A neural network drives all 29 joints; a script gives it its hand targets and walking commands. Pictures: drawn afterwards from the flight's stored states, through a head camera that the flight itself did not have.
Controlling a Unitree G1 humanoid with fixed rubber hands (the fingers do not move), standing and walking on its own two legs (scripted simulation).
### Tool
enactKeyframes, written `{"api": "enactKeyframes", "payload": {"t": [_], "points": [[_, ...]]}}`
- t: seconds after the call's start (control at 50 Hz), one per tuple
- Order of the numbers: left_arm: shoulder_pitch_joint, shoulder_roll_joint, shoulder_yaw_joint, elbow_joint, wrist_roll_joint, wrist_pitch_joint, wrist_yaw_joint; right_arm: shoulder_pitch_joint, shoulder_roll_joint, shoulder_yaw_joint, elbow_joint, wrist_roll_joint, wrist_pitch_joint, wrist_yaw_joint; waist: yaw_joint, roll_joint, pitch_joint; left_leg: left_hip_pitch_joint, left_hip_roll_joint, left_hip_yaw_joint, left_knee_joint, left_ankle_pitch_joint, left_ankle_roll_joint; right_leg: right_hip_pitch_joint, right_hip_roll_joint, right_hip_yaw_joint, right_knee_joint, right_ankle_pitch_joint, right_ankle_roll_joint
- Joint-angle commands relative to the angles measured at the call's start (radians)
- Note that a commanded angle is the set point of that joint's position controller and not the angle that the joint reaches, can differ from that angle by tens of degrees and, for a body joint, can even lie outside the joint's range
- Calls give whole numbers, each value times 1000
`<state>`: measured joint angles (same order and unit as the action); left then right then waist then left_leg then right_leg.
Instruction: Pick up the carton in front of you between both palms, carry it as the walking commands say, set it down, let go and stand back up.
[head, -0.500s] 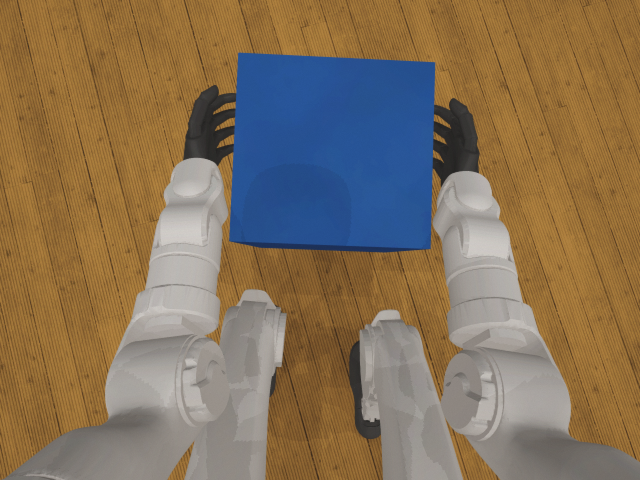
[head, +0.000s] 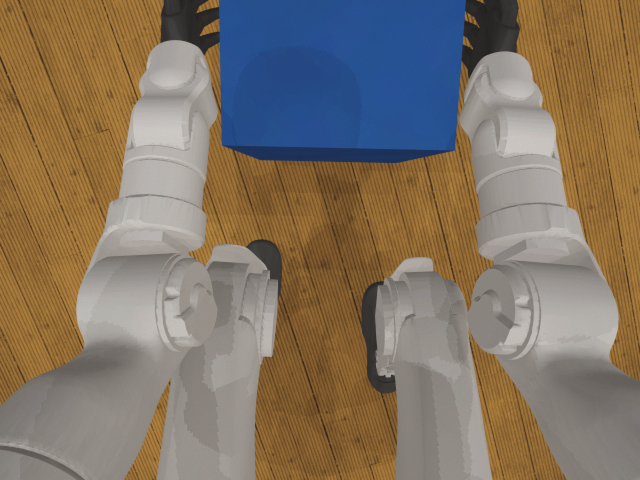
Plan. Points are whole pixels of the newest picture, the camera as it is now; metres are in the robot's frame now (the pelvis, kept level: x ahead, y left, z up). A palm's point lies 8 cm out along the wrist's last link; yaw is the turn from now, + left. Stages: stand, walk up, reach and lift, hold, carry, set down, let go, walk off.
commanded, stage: set down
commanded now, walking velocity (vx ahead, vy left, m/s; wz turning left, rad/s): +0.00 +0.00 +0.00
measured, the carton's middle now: (334, 70) +0.52 +0.04 -0.22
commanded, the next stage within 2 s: none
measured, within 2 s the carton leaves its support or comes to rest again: rests again in 1.18 s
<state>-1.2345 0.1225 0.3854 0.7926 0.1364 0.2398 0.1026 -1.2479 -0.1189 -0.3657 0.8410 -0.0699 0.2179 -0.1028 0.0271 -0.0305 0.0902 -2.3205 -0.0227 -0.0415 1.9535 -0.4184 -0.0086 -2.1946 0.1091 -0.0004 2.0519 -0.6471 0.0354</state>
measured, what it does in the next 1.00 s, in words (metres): stands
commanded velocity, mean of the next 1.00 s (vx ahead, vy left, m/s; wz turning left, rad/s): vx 0.00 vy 0.00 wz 0.00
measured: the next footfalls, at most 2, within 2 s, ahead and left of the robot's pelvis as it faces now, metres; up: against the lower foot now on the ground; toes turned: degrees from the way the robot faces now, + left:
none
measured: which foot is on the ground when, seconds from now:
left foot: down 0.00-1.00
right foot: down 0.00-1.00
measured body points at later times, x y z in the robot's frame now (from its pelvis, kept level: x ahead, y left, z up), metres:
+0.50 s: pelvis +0.00 -0.01 -0.04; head +0.36 +0.00 +0.23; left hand +0.54 +0.20 -0.19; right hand +0.55 -0.11 -0.21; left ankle +0.14 +0.12 -0.38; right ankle +0.08 -0.12 -0.38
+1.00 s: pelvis +0.00 +0.00 -0.05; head +0.36 +0.01 +0.21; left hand +0.54 +0.21 -0.22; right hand +0.55 -0.10 -0.22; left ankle +0.14 +0.12 -0.38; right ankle +0.08 -0.12 -0.38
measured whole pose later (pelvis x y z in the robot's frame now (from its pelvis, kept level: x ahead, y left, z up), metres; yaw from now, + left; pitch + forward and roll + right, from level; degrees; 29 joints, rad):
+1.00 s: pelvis +0.00 +0.00 -0.05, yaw +0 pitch +37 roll -1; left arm -1.42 0.31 0.38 1.10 0.05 0.15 -0.01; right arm -1.40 -0.15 -0.32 0.99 -0.11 0.17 -0.03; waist 0.04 0.02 0.32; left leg -2.33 -0.01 -0.02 2.12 -0.44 -0.01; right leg -2.21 0.13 0.01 2.24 -0.68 0.04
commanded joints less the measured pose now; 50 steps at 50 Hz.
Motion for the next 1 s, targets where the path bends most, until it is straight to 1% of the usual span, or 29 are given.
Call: {"api": "enactKeyframes", "payload": {"t": [0.0,0.04,0.08,0.12,0.14,0.16,0.2,0.26,0.34,0.42,0.48,0.52,0.64,0.8,0.98], "points": [[-606,-846,-443,-15,-116,-29,-230,-644,862,452,-66,119,-31,252,20,52,-1158,930,-79,82,-27,274,-10,267,65,-67,-185,233,-12],[-589,-872,-450,0,-154,-38,-237,-690,851,478,-95,140,-42,245,10,39,-1176,942,-80,84,2,308,-5,277,65,-73,-167,251,-9],[-590,-894,-457,26,-185,-41,-247,-721,847,504,-122,158,-55,235,5,21,-1214,934,-77,85,32,364,-4,318,60,-70,-147,308,-10],[-595,-908,-465,33,-207,-39,-260,-743,851,530,-145,173,-60,227,3,5,-1247,919,-75,90,52,391,-3,366,57,-69,-133,349,-10],[-600,-916,-468,24,-219,-38,-268,-742,859,542,-150,177,-59,223,9,-8,-1256,883,-75,94,59,390,-4,397,55,-65,-128,364,-10],[-588,-924,-466,28,-225,-38,-276,-730,873,549,-150,175,-59,220,7,-29,-1258,861,-74,95,65,399,-3,416,56,-66,-123,391,-8],[-567,-919,-450,49,-223,-37,-293,-711,891,552,-143,171,-57,216,12,-48,-1219,819,-73,93,77,408,1,413,56,-61,-115,417,-7],[-547,-900,-418,77,-202,-39,-308,-693,904,545,-127,165,-58,216,28,-54,-1146,757,-71,97,88,390,6,381,55,-48,-112,412,-7],[-541,-864,-374,108,-177,-47,-314,-694,889,527,-104,160,-65,212,47,-56,-1065,692,-66,99,95,352,10,348,55,-34,-110,383,-8],[-550,-829,-336,136,-163,-54,-319,-708,853,502,-81,148,-73,207,51,-64,-999,646,-61,95,100,308,14,324,54,-29,-108,340,-10],[-562,-806,-313,159,-157,-56,-323,-727,829,484,-70,138,-76,205,43,-72,-952,627,-58,89,102,271,17,295,54,-31,-106,299,-13],[-567,-796,-300,175,-151,-57,-325,-731,813,467,-60,130,-77,209,41,-66,-908,614,-59,86,103,255,19,272,53,-30,-105,278,-17],[-569,-770,-281,207,-146,-69,-321,-723,769,435,-30,114,-87,219,34,-55,-833,611,-62,75,111,253,21,230,49,-30,-89,266,-24],[-555,-702,-259,259,-133,-75,-314,-643,685,358,47,50,-80,232,2,-21,-688,595,-65,53,107,203,18,149,41,-33,-78,204,-34],[-561,-603,-238,300,-128,-83,-304,-564,599,269,132,-30,-60,244,-33,-11,-551,552,-66,33,98,114,14,111,29,-31,-70,135,-47]]}}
